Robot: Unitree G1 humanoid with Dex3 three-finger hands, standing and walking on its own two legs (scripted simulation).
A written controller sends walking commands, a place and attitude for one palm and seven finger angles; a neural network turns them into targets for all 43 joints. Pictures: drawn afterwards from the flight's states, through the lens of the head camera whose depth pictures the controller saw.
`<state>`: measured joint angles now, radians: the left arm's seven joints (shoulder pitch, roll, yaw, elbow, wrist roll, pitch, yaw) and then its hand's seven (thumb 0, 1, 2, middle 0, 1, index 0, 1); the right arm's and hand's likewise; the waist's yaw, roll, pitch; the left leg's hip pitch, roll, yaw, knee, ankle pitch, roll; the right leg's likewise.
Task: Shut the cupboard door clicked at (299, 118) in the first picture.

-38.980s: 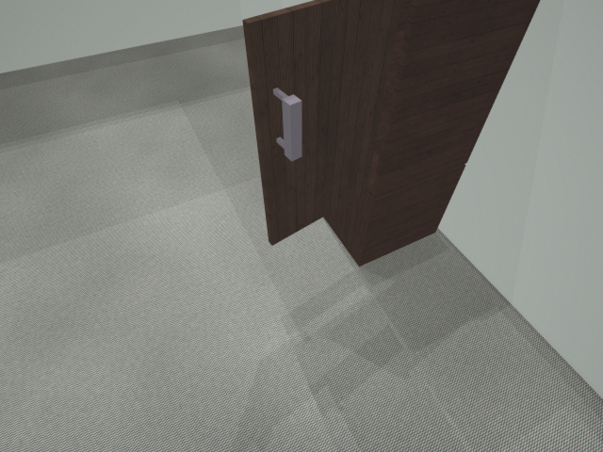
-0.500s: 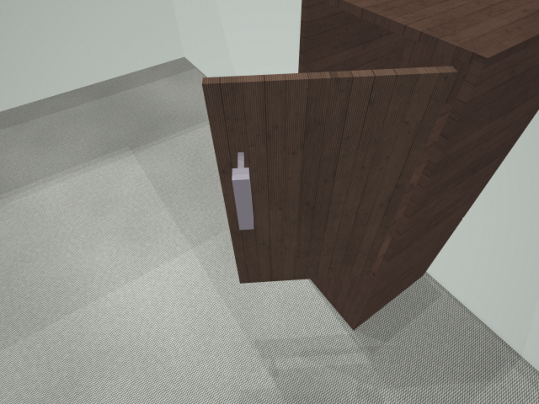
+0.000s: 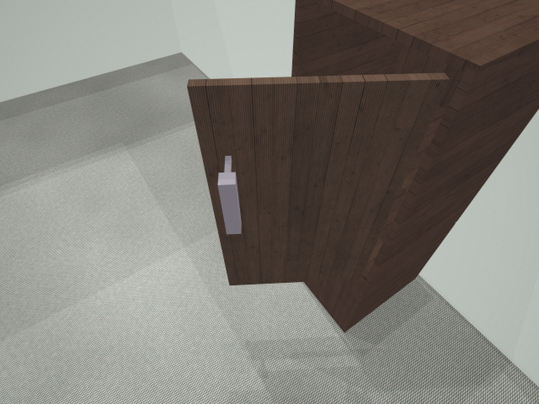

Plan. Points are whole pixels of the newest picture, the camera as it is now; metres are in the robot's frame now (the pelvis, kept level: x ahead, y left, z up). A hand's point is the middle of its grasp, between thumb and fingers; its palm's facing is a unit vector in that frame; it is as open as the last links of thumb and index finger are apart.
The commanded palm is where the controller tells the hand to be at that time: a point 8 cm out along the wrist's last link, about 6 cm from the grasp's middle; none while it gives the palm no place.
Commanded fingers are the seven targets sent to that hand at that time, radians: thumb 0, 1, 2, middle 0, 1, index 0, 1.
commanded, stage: look again from close up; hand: left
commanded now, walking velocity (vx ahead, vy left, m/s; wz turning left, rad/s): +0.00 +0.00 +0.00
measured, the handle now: (231, 195) +0.43 +0.09 +0.05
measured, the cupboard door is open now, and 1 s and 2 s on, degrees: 59 59 59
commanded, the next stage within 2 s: shuffle to correct the standing spot in 0.46 s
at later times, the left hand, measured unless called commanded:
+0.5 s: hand out of the picture +0.00 +0.17 -0.18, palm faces +0.01 -0.98 -0.20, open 7.3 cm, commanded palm none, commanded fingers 0.00 0.90 0.90 -0.20 -0.30 -0.20 -0.30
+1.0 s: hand out of the picture -0.03 +0.12 -0.18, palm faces +0.09 -0.98 -0.15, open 7.4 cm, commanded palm none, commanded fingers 0.00 0.90 0.90 -0.20 -0.30 -0.20 -0.30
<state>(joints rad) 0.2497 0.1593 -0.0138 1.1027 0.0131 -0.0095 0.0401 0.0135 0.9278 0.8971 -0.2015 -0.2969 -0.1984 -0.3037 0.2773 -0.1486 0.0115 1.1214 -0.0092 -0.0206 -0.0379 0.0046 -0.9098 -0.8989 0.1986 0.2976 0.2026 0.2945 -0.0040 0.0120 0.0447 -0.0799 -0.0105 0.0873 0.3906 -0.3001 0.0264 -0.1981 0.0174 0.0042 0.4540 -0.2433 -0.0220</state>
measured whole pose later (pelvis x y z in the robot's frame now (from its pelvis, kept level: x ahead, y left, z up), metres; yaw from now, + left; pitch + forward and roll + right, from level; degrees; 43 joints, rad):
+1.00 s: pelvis +0.01 -0.03 -0.01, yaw +4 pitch +1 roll +1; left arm 0.33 0.12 0.01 1.10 0.03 0.02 0.03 0.01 0.91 0.90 -0.20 -0.30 -0.20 -0.30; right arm 0.31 -0.10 -0.01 1.14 -0.02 -0.01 -0.06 0.00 -0.91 -0.90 0.20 0.30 0.20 0.29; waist 0.00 -0.03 0.06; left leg -0.14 0.01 0.01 0.48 -0.35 -0.01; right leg -0.23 0.03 -0.07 0.54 -0.31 -0.06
